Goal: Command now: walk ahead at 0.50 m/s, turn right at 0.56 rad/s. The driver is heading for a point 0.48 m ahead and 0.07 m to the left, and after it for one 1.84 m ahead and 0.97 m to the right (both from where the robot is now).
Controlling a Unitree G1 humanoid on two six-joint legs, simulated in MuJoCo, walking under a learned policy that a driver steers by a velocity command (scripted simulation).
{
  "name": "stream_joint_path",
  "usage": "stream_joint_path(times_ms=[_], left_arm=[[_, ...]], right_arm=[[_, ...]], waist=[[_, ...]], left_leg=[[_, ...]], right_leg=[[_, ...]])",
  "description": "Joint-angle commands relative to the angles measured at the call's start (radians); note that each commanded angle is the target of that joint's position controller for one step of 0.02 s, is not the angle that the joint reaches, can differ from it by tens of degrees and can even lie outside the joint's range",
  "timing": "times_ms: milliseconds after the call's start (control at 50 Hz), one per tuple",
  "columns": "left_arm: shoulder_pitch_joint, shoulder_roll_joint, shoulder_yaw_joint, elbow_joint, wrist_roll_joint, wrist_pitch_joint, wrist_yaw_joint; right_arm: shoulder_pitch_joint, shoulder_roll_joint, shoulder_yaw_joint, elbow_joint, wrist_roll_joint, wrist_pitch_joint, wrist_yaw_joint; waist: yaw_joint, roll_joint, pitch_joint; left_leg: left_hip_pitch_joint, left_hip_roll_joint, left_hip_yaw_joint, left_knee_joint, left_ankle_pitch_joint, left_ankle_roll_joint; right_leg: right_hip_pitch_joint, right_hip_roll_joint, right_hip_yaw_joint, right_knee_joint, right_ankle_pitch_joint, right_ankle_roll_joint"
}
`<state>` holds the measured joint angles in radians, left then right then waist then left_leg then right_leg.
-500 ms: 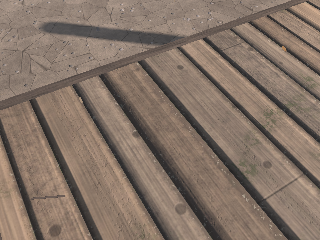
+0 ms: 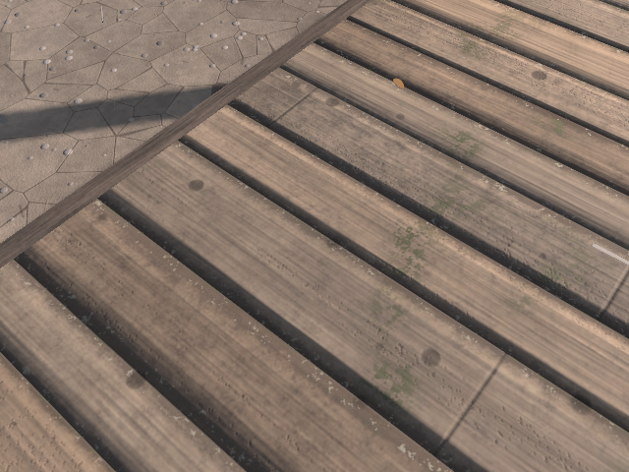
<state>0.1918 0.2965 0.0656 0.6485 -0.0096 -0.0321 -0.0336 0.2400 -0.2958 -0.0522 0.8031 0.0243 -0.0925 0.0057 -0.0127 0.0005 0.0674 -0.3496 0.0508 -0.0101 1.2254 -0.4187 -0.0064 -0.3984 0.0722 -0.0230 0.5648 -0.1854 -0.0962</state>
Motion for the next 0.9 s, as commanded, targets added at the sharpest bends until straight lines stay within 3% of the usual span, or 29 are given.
stream_joint_path(times_ms=[20,60,100,160,220,280,320,360,400,420,440,460,480,500,520,560,620,660,740,820,900], left_arm=[[0.046,0.112,0.031,-0.071,0.012,-0.024,0.012],[0.024,0.123,0.032,-0.073,0.004,-0.035,0.016],[0.041,0.126,0.034,-0.056,0.009,-0.037,0.031],[0.087,0.111,0.026,-0.02,0.007,-0.034,0.04],[0.141,0.143,0.032,0.012,0.004,-0.04,0.037],[0.17,0.151,0.034,0.043,0.004,-0.043,0.033],[0.173,0.159,0.038,0.063,0.001,-0.04,0.035],[0.151,0.168,0.041,0.068,0.0,-0.032,0.042],[0.12,0.162,0.035,0.054,0.008,-0.018,0.051],[0.129,0.128,0.016,0.026,0.033,-0.02,0.061],[0.269,0.029,-0.015,0.024,0.031,-0.039,0.044],[0.212,0.11,-0.005,0.045,0.008,-0.056,0.03],[0.115,0.144,0.005,0.022,-0.019,-0.063,0.022],[0.06,0.136,0.003,0.013,-0.013,-0.063,0.026],[0.043,0.134,0.009,0.015,-0.001,-0.054,0.031],[0.118,0.103,0.009,0.042,-0.006,-0.022,0.039],[0.156,0.069,0.005,0.064,-0.003,0.009,0.054],[0.124,0.069,0.006,0.053,0.001,0.01,0.054],[0.029,0.06,0.007,0.02,-0.004,0.005,0.036],[-0.033,0.057,0.014,-0.028,0.0,0.011,0.016],[-0.019,0.064,0.025,-0.059,-0.004,0.012,-0.009]], right_arm=[[-0.033,-0.132,-0.033,-0.106,-0.021,-0.026,-0.003],[-0.008,-0.123,-0.035,-0.102,-0.039,-0.005,-0.005],[-0.041,-0.084,-0.022,-0.11,-0.036,0.006,-0.011],[-0.14,-0.035,0.004,-0.12,-0.026,0.004,-0.003],[-0.228,-0.047,0.008,-0.147,-0.005,-0.002,0.012],[-0.285,-0.067,0.005,-0.176,-0.003,-0.007,0.027],[-0.287,-0.074,0.002,-0.193,-0.005,-0.008,0.039],[-0.228,-0.089,-0.007,-0.191,-0.005,-0.007,0.047],[-0.011,-0.147,-0.045,-0.139,-0.014,-0.005,0.04],[0.148,-0.216,-0.064,-0.12,-0.016,0.0,0.031],[0.162,-0.259,-0.07,-0.115,-0.018,-0.002,0.036],[0.166,-0.156,-0.045,-0.126,-0.007,0.005,0.033],[0.1,-0.131,-0.035,-0.142,-0.018,0.01,0.025],[0.048,-0.115,-0.028,-0.15,-0.03,0.012,0.024],[0.005,-0.086,-0.019,-0.155,-0.035,0.01,0.028],[-0.031,-0.059,-0.008,-0.144,-0.044,0.0,0.029],[-0.075,-0.085,-0.017,-0.124,-0.052,-0.004,0.019],[-0.091,-0.108,-0.026,-0.119,-0.046,0.011,0.004],[-0.078,-0.111,-0.029,-0.101,-0.04,0.044,-0.024],[-0.067,-0.124,-0.039,-0.089,-0.031,0.08,-0.03],[-0.083,-0.134,-0.05,-0.097,-0.009,0.11,-0.044]], waist=[[0.007,-0.028,-0.123],[-0.014,-0.032,-0.112],[-0.008,-0.041,-0.098],[0.053,-0.071,-0.078],[0.096,-0.073,-0.054],[0.118,-0.056,-0.024],[0.105,-0.058,-0.018],[0.067,-0.073,-0.055],[-0.046,-0.052,-0.205],[-0.097,0.055,-0.328],[-0.017,0.3,-0.403],[-0.078,0.186,-0.395],[-0.085,0.109,-0.271],[-0.062,0.006,-0.211],[-0.032,-0.018,-0.165],[0.027,0.047,-0.157],[0.054,0.081,-0.147],[0.043,0.087,-0.145],[-0.006,0.074,-0.133],[-0.026,0.064,-0.108],[-0.006,0.083,-0.108]], left_leg=[[-0.309,0.072,-0.079,-0.038,0.097,-0.002],[-0.258,0.065,-0.056,-0.114,0.131,-0.039],[-0.259,0.057,-0.033,-0.236,0.219,-0.066],[-0.211,0.046,-0.008,-0.474,0.442,-0.064],[-0.213,0.034,-0.008,-0.59,0.542,-0.039],[-0.305,0.03,-0.011,-0.641,0.48,0.006],[-0.332,0.019,-0.013,-0.661,0.394,0.041],[-0.245,-0.02,0.015,-0.682,0.311,0.078],[0.09,-0.084,0.052,-0.725,0.356,0.133],[0.379,0.076,-0.186,-0.711,0.421,0.2],[0.687,0.294,-0.674,-0.807,0.318,0.37],[0.695,0.3,-0.703,-0.859,0.301,0.343],[0.57,0.288,-0.522,-0.852,0.484,0.307],[0.439,0.26,-0.399,-0.845,0.705,0.281],[0.335,0.228,-0.31,-0.854,0.836,0.267],[0.206,0.184,-0.195,-0.898,0.917,0.245],[0.141,0.157,-0.06,-0.939,1.023,0.241],[0.167,0.144,0.001,-0.952,1.004,0.222],[0.256,0.149,0.057,-0.954,0.912,0.199],[0.34,0.195,0.056,-0.906,0.873,0.212],[0.375,0.218,0.057,-0.762,0.934,0.184]], right_leg=[[0.317,-0.267,0.412,-0.306,0.178,-0.203],[0.217,-0.241,0.353,-0.334,0.292,-0.212],[0.173,-0.211,0.269,-0.338,0.341,-0.197],[0.158,-0.17,0.167,-0.339,0.304,-0.135],[0.21,-0.222,0.189,-0.355,0.182,-0.126],[0.35,-0.287,0.2,-0.343,0.205,-0.125],[0.43,-0.316,0.187,-0.311,0.282,-0.109],[0.468,-0.312,0.142,-0.235,0.509,-0.08],[0.407,-0.235,0.048,0.05,0.762,-0.025],[0.196,-0.181,-0.002,0.35,0.488,0.019],[-0.217,0.01,0.027,0.677,-0.311,0.092],[-0.315,-0.036,0.148,0.778,-0.388,0.086],[-0.348,-0.077,0.136,0.786,-0.321,0.087],[-0.31,-0.115,0.121,0.739,-0.27,0.093],[-0.273,-0.138,0.118,0.675,-0.254,0.104],[-0.146,-0.161,0.126,0.584,-0.221,0.123],[-0.105,-0.147,0.115,0.466,-0.107,0.154],[-0.123,-0.151,0.097,0.384,-0.002,0.16],[-0.157,-0.158,0.066,0.243,0.112,0.154],[-0.189,-0.148,0.035,0.162,0.035,0.13],[-0.143,-0.105,-0.014,0.058,-0.065,0.08]])
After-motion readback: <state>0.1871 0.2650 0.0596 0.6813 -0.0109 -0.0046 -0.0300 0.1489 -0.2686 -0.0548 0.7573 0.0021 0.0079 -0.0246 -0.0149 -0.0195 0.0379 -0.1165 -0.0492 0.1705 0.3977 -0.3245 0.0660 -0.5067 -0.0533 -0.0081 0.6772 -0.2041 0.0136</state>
